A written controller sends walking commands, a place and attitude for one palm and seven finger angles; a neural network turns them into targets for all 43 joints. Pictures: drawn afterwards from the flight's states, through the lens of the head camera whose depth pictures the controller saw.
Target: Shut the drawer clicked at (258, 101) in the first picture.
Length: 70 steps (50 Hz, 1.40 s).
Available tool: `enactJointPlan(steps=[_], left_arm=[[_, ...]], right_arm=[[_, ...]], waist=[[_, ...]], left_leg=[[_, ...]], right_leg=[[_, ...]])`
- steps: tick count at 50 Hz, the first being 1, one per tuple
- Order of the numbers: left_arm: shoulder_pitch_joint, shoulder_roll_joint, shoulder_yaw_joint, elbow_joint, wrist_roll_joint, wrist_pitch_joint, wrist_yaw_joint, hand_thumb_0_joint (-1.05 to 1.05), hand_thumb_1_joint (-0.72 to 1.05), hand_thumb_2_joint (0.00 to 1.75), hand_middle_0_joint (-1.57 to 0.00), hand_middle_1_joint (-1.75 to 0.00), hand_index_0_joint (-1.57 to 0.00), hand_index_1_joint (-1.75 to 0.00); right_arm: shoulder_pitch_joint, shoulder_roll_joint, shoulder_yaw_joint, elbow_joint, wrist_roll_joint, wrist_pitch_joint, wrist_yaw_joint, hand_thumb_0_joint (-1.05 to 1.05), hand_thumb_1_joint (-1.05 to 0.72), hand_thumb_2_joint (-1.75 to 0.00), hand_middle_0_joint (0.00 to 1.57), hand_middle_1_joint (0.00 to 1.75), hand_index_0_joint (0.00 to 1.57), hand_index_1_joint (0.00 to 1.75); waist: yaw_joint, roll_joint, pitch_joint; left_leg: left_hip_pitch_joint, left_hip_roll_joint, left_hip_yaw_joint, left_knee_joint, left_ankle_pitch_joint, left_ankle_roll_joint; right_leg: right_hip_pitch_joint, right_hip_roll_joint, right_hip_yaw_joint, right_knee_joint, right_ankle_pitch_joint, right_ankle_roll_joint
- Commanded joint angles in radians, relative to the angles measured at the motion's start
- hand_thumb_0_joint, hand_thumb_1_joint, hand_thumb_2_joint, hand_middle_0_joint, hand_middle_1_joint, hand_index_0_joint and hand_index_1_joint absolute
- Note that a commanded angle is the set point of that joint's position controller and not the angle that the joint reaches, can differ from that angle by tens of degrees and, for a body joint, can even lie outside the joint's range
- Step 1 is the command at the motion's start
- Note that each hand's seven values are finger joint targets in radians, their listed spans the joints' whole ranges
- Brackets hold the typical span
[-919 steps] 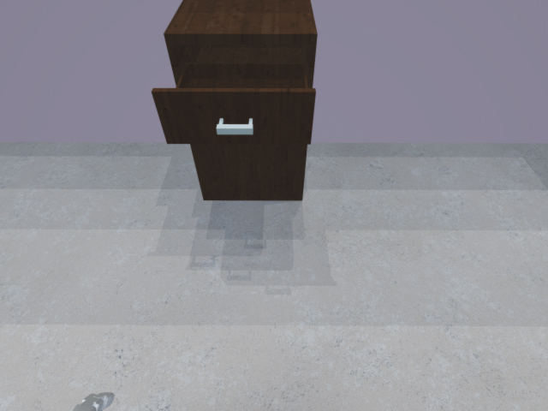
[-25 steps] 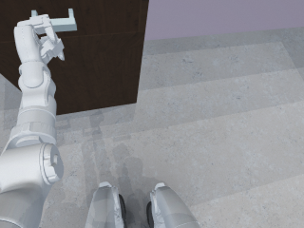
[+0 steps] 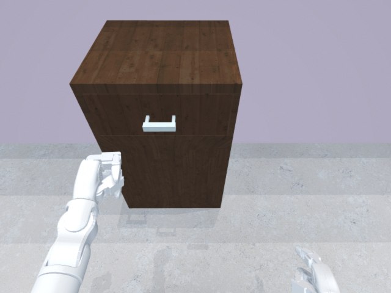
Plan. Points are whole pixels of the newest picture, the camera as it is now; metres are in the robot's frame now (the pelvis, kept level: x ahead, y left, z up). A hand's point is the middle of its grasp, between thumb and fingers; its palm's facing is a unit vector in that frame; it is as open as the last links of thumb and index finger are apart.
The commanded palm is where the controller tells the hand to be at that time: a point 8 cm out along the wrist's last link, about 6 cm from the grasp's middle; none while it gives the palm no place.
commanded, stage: draw the hand back to the body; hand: left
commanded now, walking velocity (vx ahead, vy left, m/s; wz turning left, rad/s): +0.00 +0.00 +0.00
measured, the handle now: (160, 122) +0.62 +0.15 -0.06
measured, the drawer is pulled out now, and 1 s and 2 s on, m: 0.00 0.00 0.00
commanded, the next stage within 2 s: step back with the hand held close in 0.74 s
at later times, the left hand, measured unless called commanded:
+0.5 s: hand (23, 215) +0.19 +0.24 +0.18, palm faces +0.34 -0.87 -0.36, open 3.3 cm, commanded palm +0.14 +0.28 +0.20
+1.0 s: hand (3, 206) +0.19 +0.24 +0.21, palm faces +0.39 -0.80 -0.45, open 3.2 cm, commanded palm +0.13 +0.28 +0.21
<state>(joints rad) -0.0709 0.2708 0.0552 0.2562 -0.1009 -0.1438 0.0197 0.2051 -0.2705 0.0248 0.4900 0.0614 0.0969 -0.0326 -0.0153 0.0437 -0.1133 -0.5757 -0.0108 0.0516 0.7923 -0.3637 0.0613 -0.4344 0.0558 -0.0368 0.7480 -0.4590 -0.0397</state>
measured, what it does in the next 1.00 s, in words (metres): stands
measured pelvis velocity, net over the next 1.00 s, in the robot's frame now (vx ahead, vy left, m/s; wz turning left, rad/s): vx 0.00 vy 0.00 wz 0.01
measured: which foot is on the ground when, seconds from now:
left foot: down 0.00-1.00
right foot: down 0.00-1.00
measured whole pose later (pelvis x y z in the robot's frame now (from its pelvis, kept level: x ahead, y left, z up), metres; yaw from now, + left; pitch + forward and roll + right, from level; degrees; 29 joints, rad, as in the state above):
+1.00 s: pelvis +0.00 +0.00 +0.03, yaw +0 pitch -2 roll -1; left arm 0.53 0.39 0.36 -0.49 -0.08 -0.17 0.10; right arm 0.18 -0.24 0.04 0.58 0.01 -0.04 -0.06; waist 0.03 0.07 0.00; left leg -0.22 -0.02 0.05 0.48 -0.23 0.06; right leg -0.06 0.06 -0.03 0.38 -0.29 -0.04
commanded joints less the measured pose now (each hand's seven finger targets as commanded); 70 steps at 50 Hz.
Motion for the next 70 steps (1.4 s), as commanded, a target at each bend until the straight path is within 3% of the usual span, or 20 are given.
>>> enactJointPlan(steps=[1,7,11,14,16,20,27,28,32,39,43,44,45,46,48,51,55,59,64,70], left_arm=[[-0.285,0.226,0.112,-0.308,0.010,-0.004,0.072,0.00,0.90,0.90,-1.40,-1.60,-1.40,-1.60],[-0.053,0.137,0.054,-0.437,0.005,0.038,0.070,0.00,0.90,0.90,-1.40,-1.60,-1.40,-1.60],[0.103,0.183,0.114,-0.551,0.003,0.047,0.071,0.00,0.90,0.90,-1.40,-1.60,-1.40,-1.60],[0.175,0.201,0.160,-0.648,0.000,0.047,0.074,0.00,0.90,0.90,-1.40,-1.60,-1.40,-1.60],[0.199,0.250,0.215,-0.717,0.002,0.039,0.076,0.00,0.90,0.90,-1.40,-1.60,-1.40,-1.60],[0.331,0.249,0.258,-0.862,0.002,0.024,0.083,0.00,0.90,0.90,-1.40,-1.60,-1.40,-1.60],[0.563,0.251,0.330,-0.957,-0.008,0.006,0.076,0.00,0.90,0.90,-1.40,-1.60,-1.40,-1.60],[0.574,0.264,0.350,-0.982,-0.008,-0.001,0.077,0.00,0.90,0.90,-1.40,-1.60,-1.40,-1.60],[0.527,0.188,0.281,-0.872,-0.002,0.012,0.076,0.00,0.90,0.90,-1.40,-1.60,-1.40,-1.60],[0.486,0.250,0.321,-0.979,0.010,-0.012,0.098,0.00,0.90,0.90,-1.40,-1.60,-1.40,-1.60],[0.524,0.258,0.335,-0.980,0.010,-0.006,0.103,0.00,0.90,0.90,-1.40,-1.60,-1.40,-1.60],[0.367,0.414,0.506,-1.081,0.016,-0.059,0.110,0.00,0.90,0.90,-1.40,-1.60,-1.40,-1.60],[0.480,0.333,0.460,-0.939,0.018,-0.067,0.100,0.00,0.90,0.90,-1.40,-1.60,-1.40,-1.60],[0.500,0.327,0.450,-0.925,0.021,-0.074,0.095,0.00,0.90,0.90,-1.40,-1.60,-1.40,-1.60],[0.614,0.234,0.382,-0.853,0.023,-0.072,0.081,0.00,0.90,0.90,-1.40,-1.60,-1.40,-1.60],[0.687,0.213,0.366,-0.848,0.019,-0.077,0.071,0.00,0.90,0.90,-1.40,-1.60,-1.40,-1.60],[0.721,0.278,0.414,-0.972,0.016,-0.088,0.078,0.00,0.90,0.90,-1.40,-1.60,-1.40,-1.60],[0.737,0.325,0.453,-1.057,0.012,-0.093,0.099,0.00,0.90,0.90,-1.40,-1.60,-1.40,-1.60],[0.748,0.313,0.452,-1.039,0.012,-0.095,0.111,0.00,0.90,0.90,-1.40,-1.60,-1.40,-1.60],[0.732,0.278,0.426,-0.966,0.019,-0.104,0.111,0.00,0.90,0.90,-1.40,-1.60,-1.40,-1.60]], right_arm=[[-0.101,-0.097,-0.020,-0.127,-0.002,-0.020,-0.050,0.00,-0.90,-0.90,0.20,0.30,0.20,0.30],[-0.143,-0.078,0.002,-0.123,-0.005,-0.060,-0.054,0.00,-0.90,-0.90,0.20,0.30,0.20,0.30],[-0.168,-0.087,0.006,-0.111,-0.020,-0.088,-0.049,0.00,-0.90,-0.90,0.20,0.30,0.20,0.30],[-0.180,-0.077,0.007,-0.107,-0.024,-0.098,-0.048,0.00,-0.90,-0.90,0.20,0.30,0.20,0.30],[-0.191,-0.079,0.005,-0.095,-0.032,-0.113,-0.050,0.00,-0.90,-0.90,0.20,0.30,0.20,0.30],[-0.182,-0.064,0.003,-0.090,-0.037,-0.146,-0.043,0.00,-0.90,-0.90,0.20,0.30,0.20,0.30],[-0.165,-0.074,-0.017,-0.082,-0.038,-0.190,-0.031,0.00,-0.90,-0.90,0.20,0.30,0.20,0.30],[-0.164,-0.075,-0.020,-0.082,-0.037,-0.193,-0.031,0.00,-0.90,-0.90,0.20,0.30,0.20,0.30],[-0.153,-0.086,-0.028,-0.062,-0.039,-0.192,-0.036,0.00,-0.90,-0.90,0.20,0.30,0.20,0.30],[-0.156,-0.073,-0.024,-0.061,-0.047,-0.226,-0.054,0.00,-0.90,-0.90,0.20,0.30,0.20,0.30],[-0.157,-0.069,-0.017,-0.053,-0.049,-0.242,-0.050,0.00,-0.90,-0.90,0.20,0.30,0.20,0.30],[-0.153,-0.092,-0.028,-0.083,-0.050,-0.214,-0.044,0.00,-0.90,-0.90,0.20,0.30,0.20,0.30],[-0.147,-0.074,-0.030,-0.047,-0.057,-0.197,-0.043,0.00,-0.90,-0.90,0.20,0.30,0.20,0.30],[-0.157,-0.078,-0.037,-0.055,-0.059,-0.189,-0.039,0.00,-0.90,-0.90,0.20,0.30,0.20,0.30],[-0.135,-0.079,-0.045,-0.055,-0.056,-0.162,-0.032,0.00,-0.90,-0.90,0.20,0.30,0.20,0.30],[-0.139,-0.086,-0.061,-0.070,-0.054,-0.138,-0.032,0.00,-0.90,-0.90,0.20,0.30,0.20,0.30],[-0.141,-0.081,-0.067,-0.105,-0.045,-0.114,-0.037,0.00,-0.90,-0.90,0.20,0.30,0.20,0.30],[-0.135,-0.078,-0.066,-0.127,-0.045,-0.106,-0.050,0.00,-0.90,-0.90,0.20,0.30,0.20,0.30],[-0.117,-0.083,-0.075,-0.117,-0.048,-0.112,-0.057,0.00,-0.90,-0.90,0.20,0.30,0.20,0.30],[-0.123,-0.095,-0.081,-0.108,-0.045,-0.124,-0.055,0.00,-0.90,-0.90,0.20,0.30,0.20,0.30]], waist=[[-0.005,-0.053,-0.113],[0.015,0.038,-0.083],[0.037,-0.022,-0.033],[0.040,-0.033,0.009],[0.052,0.001,0.025],[0.061,0.061,0.007],[0.070,0.008,0.053],[0.073,0.009,0.054],[0.044,-0.054,0.169],[0.073,0.029,0.031],[0.079,0.048,0.062],[0.035,0.019,0.150],[0.028,-0.056,0.176],[0.031,-0.064,0.188],[0.022,-0.053,0.131],[0.028,-0.016,0.038],[0.034,-0.045,-0.062],[0.039,-0.008,-0.101],[0.029,0.037,-0.063],[0.009,-0.014,0.033]], left_leg=[[0.319,0.023,-0.081,-0.193,0.222,-0.007],[0.500,0.039,-0.109,-0.304,0.229,-0.014],[0.529,0.045,-0.121,-0.365,0.246,-0.015],[0.531,0.050,-0.119,-0.396,0.240,-0.016],[0.542,0.048,-0.119,-0.411,0.247,-0.017],[0.570,0.051,-0.124,-0.420,0.284,-0.023],[0.550,0.057,-0.113,-0.414,0.285,-0.020],[0.546,0.056,-0.112,-0.408,0.291,-0.020],[0.517,0.052,-0.107,-0.413,0.187,-0.012],[0.564,0.041,-0.103,-0.393,0.259,-0.006],[0.543,0.040,-0.101,-0.388,0.325,-0.013],[0.461,0.051,-0.119,-0.346,0.253,0.017],[0.444,0.047,-0.122,-0.320,0.246,0.016],[0.438,0.042,-0.121,-0.312,0.260,0.013],[0.452,0.060,-0.114,-0.321,0.351,0.012],[0.482,0.079,-0.108,-0.346,0.497,0.019],[0.486,0.095,-0.112,-0.352,0.576,0.025],[0.452,0.102,-0.119,-0.349,0.606,0.022],[0.398,0.121,-0.144,-0.372,0.518,0.023],[0.223,0.132,-0.189,-0.446,0.113,0.029]], right_leg=[[0.066,-0.038,0.064,-0.223,0.374,0.021],[0.140,-0.040,0.046,-0.316,0.314,0.006],[0.188,-0.035,0.039,-0.374,0.324,0.005],[0.221,-0.039,0.037,-0.397,0.315,0.004],[0.228,-0.038,0.042,-0.424,0.314,0.001],[0.264,-0.045,0.037,-0.422,0.333,-0.002],[0.272,-0.044,0.043,-0.441,0.337,0.001],[0.270,-0.044,0.043,-0.441,0.344,0.001],[0.201,-0.050,0.050,-0.472,0.254,0.010],[0.267,-0.064,0.061,-0.441,0.317,0.003],[0.280,-0.060,0.055,-0.427,0.388,-0.002],[0.195,-0.114,0.174,-0.481,0.445,0.023],[0.175,-0.136,0.175,-0.490,0.461,0.023],[0.160,-0.142,0.188,-0.502,0.495,0.027],[0.192,-0.143,0.142,-0.447,0.542,0.040],[0.229,-0.121,0.091,-0.387,0.574,0.069],[0.266,-0.106,0.076,-0.335,0.595,0.079],[0.290,-0.098,0.083,-0.294,0.609,0.071],[0.253,-0.085,0.086,-0.279,0.488,0.067],[0.250,-0.082,0.107,-0.306,0.309,0.054]])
